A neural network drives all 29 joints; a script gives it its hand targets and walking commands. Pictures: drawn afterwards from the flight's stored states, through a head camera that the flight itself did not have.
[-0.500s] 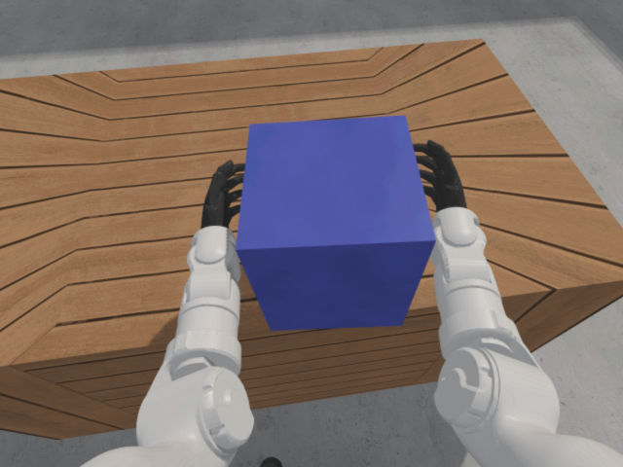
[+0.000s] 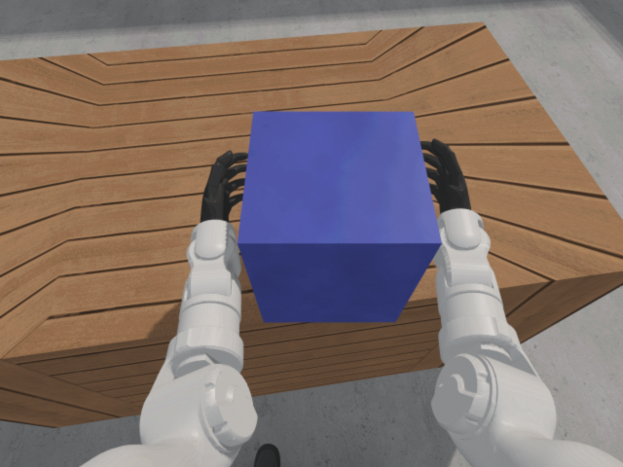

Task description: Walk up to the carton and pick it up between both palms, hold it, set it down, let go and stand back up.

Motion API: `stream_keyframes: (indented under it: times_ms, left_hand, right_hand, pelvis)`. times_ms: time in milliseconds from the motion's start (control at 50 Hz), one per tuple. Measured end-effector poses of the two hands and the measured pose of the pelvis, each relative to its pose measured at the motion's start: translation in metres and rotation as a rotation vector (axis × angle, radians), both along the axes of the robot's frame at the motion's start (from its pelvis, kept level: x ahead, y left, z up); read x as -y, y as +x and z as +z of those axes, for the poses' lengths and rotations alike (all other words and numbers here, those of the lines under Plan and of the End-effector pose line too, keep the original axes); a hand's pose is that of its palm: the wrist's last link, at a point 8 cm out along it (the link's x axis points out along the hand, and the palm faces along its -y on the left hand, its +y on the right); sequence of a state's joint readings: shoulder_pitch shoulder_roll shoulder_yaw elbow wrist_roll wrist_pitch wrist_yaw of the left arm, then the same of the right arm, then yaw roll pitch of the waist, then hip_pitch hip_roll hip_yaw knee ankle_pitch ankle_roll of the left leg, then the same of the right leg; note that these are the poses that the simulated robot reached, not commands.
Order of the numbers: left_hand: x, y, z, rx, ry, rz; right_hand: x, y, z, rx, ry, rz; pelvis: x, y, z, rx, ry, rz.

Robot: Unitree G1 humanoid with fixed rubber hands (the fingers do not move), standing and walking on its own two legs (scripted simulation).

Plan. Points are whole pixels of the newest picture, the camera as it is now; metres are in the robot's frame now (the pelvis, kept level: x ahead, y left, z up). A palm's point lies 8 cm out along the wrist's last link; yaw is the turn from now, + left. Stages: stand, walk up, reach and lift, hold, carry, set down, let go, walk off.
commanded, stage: set down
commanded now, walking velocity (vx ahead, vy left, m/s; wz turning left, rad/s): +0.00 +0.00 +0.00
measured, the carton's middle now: (331, 227) +0.42 +0.01 +0.00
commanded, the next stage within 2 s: none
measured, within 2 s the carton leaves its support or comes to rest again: neither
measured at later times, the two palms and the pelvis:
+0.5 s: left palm (210, 237) +0.39 +0.17 +0.01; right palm (445, 209) +0.43 -0.15 +0.05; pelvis +0.00 +0.01 +0.00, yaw -5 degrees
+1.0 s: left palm (172, 214) +0.39 +0.22 +0.06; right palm (482, 193) +0.43 -0.19 +0.08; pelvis -0.01 +0.02 -0.01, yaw -4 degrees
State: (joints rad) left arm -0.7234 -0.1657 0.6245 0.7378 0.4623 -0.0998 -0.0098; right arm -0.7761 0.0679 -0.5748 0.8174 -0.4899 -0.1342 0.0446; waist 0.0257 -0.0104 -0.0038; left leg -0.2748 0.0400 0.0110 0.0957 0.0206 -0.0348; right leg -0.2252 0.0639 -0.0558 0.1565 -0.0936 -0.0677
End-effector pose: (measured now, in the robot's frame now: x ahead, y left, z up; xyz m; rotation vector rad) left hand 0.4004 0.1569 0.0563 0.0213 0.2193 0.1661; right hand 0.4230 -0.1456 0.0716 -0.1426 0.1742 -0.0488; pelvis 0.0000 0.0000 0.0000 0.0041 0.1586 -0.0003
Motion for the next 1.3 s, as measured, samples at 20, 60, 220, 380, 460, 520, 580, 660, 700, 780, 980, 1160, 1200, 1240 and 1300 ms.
stream_keyframes:
  times_ms: [20, 60, 220, 380, 460, 520, 580, 660, 700, 780, 980, 1160, 1200, 1240, 1300]
  left_hand:
    - [0.000, 0.000, 0.000, -0.001, -0.001, -0.002]
    - [0.000, 0.001, -0.001, -0.001, -0.002, -0.001]
    - [0.000, 0.001, -0.002, -0.001, -0.002, -0.002]
    - [-0.002, -0.001, -0.013, 0.004, -0.014, -0.003]
    - [-0.010, -0.010, -0.035, -0.039, -0.039, 0.034]
    - [-0.021, -0.015, -0.044, -0.054, -0.041, 0.070]
    - [-0.030, -0.015, -0.045, -0.049, -0.040, 0.086]
    - [-0.041, -0.013, -0.041, -0.036, -0.028, 0.080]
    - [-0.045, -0.012, -0.039, -0.031, -0.022, 0.072]
    - [-0.053, -0.011, -0.034, -0.023, -0.018, 0.060]
    - [-0.060, -0.008, -0.001, 0.027, -0.033, 0.036]
    - [-0.053, 0.001, 0.041, 0.032, -0.056, 0.026]
    - [-0.049, 0.004, 0.054, 0.039, -0.060, 0.021]
    - [-0.046, 0.007, 0.065, 0.023, -0.052, 0.013]
    - [-0.046, 0.008, 0.077, -0.002, -0.054, 0.019]
  right_hand:
    - [0.000, 0.000, 0.000, 0.000, 0.002, 0.000]
    - [0.000, 0.000, 0.000, -0.001, 0.005, -0.001]
    - [0.000, 0.000, 0.000, -0.003, 0.008, -0.003]
    - [0.000, -0.001, -0.006, 0.001, 0.046, -0.007]
    - [0.000, 0.000, -0.017, -0.031, 0.081, -0.019]
    - [0.000, 0.004, -0.023, -0.061, 0.090, -0.017]
    - [0.001, 0.010, -0.027, -0.085, 0.091, -0.009]
    - [0.002, 0.015, -0.030, -0.100, 0.097, 0.000]
    - [0.006, 0.016, -0.030, -0.102, 0.101, -0.001]
    - [0.017, 0.015, -0.029, -0.103, 0.101, -0.009]
    - [0.041, 0.012, 0.000, -0.079, 0.091, 0.004]
    - [0.037, 0.017, 0.048, -0.050, 0.093, 0.026]
    - [0.033, 0.021, 0.068, -0.024, 0.092, 0.039]
    - [0.030, 0.025, 0.084, -0.030, 0.094, 0.033]
    - [0.029, 0.027, 0.100, -0.055, 0.105, 0.007]
  pelvis:
    - [0.000, 0.000, 0.000, 0.000, 0.000, -0.002]
    - [0.000, -0.001, 0.000, 0.000, 0.000, -0.005]
    - [-0.002, -0.002, 0.000, -0.006, 0.000, -0.008]
    - [-0.004, 0.000, -0.001, -0.047, 0.002, -0.044]
    - [-0.009, 0.001, -0.003, -0.094, 0.005, -0.075]
    - [-0.012, 0.001, -0.005, -0.132, 0.006, -0.086]
    - [-0.015, 0.001, -0.008, -0.165, 0.004, -0.085]
    - [-0.019, 0.000, -0.011, -0.195, -0.004, -0.077]
    - [-0.021, -0.001, -0.012, -0.202, -0.008, -0.072]
    - [-0.023, -0.003, -0.013, -0.209, -0.014, -0.067]
    - [-0.022, -0.008, -0.010, -0.173, -0.016, -0.066]
    - [-0.015, -0.014, -0.010, -0.126, -0.013, -0.064]
    - [-0.014, -0.015, -0.012, -0.131, -0.013, -0.060]
    - [-0.013, -0.017, -0.012, -0.114, -0.015, -0.056]
    - [-0.012, -0.020, -0.011, -0.073, -0.015, -0.049]
